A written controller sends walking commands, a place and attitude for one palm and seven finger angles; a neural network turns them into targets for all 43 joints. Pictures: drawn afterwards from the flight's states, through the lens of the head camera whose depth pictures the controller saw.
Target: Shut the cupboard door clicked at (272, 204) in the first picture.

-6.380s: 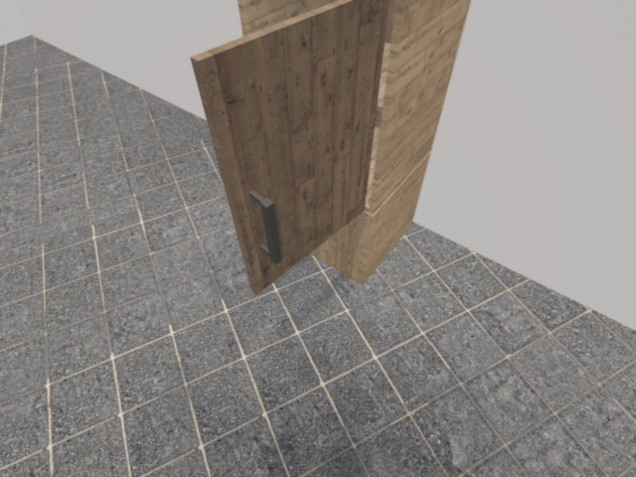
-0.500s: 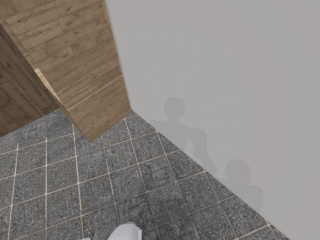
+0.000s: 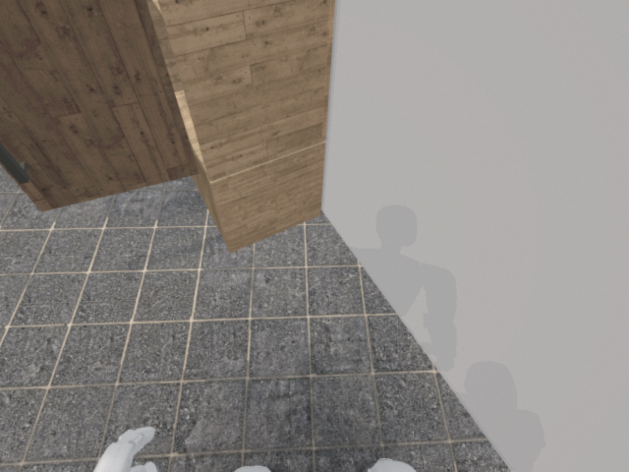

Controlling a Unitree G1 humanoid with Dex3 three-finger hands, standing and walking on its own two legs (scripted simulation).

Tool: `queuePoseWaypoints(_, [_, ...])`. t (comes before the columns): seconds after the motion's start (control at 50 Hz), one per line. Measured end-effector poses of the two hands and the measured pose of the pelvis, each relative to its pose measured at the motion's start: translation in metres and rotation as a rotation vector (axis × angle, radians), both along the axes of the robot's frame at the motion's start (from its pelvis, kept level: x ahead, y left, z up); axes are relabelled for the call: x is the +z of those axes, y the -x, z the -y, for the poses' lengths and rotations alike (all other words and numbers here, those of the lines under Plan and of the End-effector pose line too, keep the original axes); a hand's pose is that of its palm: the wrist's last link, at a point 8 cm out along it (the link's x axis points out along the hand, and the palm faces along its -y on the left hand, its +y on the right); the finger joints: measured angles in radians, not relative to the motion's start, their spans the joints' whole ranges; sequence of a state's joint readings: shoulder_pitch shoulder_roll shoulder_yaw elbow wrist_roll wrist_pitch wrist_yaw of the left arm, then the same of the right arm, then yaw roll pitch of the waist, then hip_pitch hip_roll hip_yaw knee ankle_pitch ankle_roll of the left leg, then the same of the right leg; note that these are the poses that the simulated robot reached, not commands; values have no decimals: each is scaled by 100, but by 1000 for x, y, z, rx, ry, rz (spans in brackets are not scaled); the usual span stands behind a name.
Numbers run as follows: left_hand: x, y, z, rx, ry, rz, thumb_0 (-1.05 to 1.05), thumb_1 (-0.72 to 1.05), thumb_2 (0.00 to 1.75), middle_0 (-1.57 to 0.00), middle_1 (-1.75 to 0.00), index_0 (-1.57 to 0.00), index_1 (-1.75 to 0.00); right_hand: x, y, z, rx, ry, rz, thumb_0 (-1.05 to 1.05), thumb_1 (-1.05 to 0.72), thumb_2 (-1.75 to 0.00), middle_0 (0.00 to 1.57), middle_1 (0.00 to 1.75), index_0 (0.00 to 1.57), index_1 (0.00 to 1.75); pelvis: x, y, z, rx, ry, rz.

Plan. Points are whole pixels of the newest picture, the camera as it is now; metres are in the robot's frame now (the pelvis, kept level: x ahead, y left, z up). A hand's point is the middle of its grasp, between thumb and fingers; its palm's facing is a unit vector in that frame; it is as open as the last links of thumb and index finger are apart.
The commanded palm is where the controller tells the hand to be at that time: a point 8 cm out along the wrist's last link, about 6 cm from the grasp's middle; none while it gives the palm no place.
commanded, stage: turn to face it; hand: left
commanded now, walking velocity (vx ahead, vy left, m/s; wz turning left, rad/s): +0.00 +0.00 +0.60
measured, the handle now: (0, 145) +0.71 +0.70 -0.11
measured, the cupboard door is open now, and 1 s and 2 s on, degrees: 82 82 82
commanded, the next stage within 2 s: take the last steps up to it in 0.50 s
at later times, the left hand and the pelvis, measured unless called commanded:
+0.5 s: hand out of the picture -0.03 +0.19 -0.19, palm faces +0.32 -0.92 -0.22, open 7.3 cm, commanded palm none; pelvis +0.01 -0.01 -0.01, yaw +16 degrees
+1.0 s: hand out of the picture +0.00 +0.18 -0.15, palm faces +0.43 -0.87 -0.25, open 7.3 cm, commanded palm none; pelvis +0.04 -0.01 +0.00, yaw +24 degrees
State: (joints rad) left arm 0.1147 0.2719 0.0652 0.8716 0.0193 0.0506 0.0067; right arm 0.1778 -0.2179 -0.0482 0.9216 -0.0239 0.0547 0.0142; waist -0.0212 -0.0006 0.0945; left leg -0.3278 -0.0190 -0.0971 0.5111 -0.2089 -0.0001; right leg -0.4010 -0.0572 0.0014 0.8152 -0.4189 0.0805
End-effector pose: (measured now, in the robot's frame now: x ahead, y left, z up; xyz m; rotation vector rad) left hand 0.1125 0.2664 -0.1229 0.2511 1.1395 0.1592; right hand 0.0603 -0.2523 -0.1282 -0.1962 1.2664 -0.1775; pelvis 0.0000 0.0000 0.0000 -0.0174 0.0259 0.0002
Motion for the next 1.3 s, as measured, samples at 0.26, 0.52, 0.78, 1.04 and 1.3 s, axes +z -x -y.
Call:
queuePoseWaypoints(0.26, [7, 63, 55, 156, 15, -37, 0, 91, 90, -20, -30, -20, -30, -10, -42, 37, 112, -29, -30, 1, -91, -90, 20, 30, 20, 30, 3, -8, 35, 168, -56, 19])
queuePoseWaypoints(0.52, [-40, 167, 25, 394, 92, -209, 0, 91, 90, -20, -30, -20, -30, 8, -135, -39, 379, 26, 138, 0, -91, -90, 20, 30, 20, 30, -13, -7, 6, 287, -29, 31])
queuePoseWaypoints(0.78, [-9, 142, 12, 407, 71, -99, 0, 91, 90, -20, -30, -20, -30, 5, -97, -53, 399, -31, 52, 0, -91, -90, 20, 30, 20, 30, 5, -6, 5, 346, -2, 25])
queuePoseWaypoints(1.04, [5, 147, 57, 505, 72, -116, 0, 91, 90, -20, -30, -20, -30, -16, -98, -20, 384, -54, -128, 1, -91, -90, 20, 30, 20, 30, 7, -48, 7, 421, -57, 30])
queuePoseWaypoints(1.3, [-13, 202, 52, 696, 224, -410, 0, 91, 90, -20, -30, -20, -30, -13, -237, -161, 583, -66, 6, 1, -92, -90, 19, 30, 19, 30, -6, -105, -82, 491, -53, 3])
